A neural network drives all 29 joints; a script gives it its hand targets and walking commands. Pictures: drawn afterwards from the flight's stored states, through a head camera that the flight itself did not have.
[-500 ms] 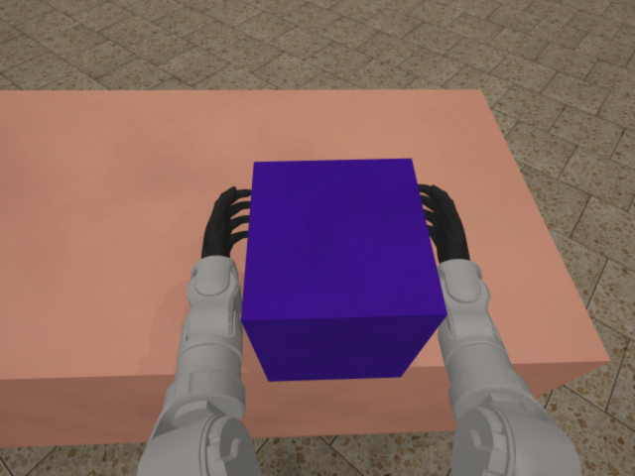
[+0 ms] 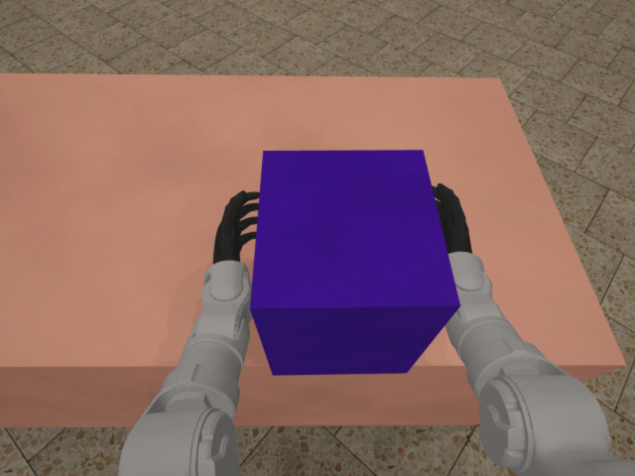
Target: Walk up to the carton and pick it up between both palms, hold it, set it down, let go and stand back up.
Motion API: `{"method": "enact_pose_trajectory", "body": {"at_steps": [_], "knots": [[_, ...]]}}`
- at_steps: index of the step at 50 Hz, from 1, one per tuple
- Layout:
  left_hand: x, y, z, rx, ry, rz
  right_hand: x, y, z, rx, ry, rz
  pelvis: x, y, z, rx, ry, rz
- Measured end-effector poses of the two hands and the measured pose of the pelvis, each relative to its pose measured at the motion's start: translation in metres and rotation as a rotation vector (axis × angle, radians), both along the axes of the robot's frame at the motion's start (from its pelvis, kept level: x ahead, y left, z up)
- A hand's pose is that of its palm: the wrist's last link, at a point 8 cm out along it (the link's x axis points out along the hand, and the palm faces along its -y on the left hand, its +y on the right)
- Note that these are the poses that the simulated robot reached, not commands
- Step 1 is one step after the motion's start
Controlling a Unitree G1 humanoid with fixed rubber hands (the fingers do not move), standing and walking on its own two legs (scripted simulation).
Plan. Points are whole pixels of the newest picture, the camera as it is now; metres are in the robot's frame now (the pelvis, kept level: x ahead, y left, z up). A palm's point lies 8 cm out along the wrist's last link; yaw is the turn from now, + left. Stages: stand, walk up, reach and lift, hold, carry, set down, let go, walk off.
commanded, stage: set down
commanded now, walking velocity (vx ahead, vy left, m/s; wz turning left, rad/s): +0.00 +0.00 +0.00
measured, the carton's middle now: (341, 272) +0.39 -0.02 -0.01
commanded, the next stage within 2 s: none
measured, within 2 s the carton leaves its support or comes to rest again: neither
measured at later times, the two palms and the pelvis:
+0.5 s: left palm (224, 281) +0.36 +0.13 +0.03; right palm (463, 295) +0.34 -0.17 +0.01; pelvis -0.03 +0.00 +0.00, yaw +0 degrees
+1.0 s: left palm (215, 354) +0.28 +0.14 -0.01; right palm (489, 355) +0.27 -0.19 -0.02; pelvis -0.04 +0.00 +0.00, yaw +0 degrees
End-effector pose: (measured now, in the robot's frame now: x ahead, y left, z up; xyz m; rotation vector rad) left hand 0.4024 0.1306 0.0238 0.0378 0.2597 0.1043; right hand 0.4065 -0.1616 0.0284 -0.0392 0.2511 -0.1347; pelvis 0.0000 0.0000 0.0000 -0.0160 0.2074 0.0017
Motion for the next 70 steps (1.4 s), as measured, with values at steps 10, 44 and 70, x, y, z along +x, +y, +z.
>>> {"method": "enact_pose_trajectory", "body": {"at_steps": [10, 44, 70], "knots": [[-0.013, 0.004, 0.000, 0.012, -0.001, -0.011, -0.004, 0.002, 0.003, 0.003, -0.012, 0.017, -0.007, 0.001, -0.001, -0.002, 0.002, -0.001], [-0.099, 0.007, -0.026, -0.039, 0.014, -0.027, -0.110, -0.023, -0.036, 0.005, 0.067, -0.025, -0.043, 0.002, -0.002, -0.003, -0.052, -0.003], [-0.162, 0.013, -0.037, -0.076, -0.003, -0.008, -0.190, -0.045, -0.043, -0.010, 0.058, -0.029, -0.051, 0.001, -0.001, -0.002, -0.147, -0.001]]}}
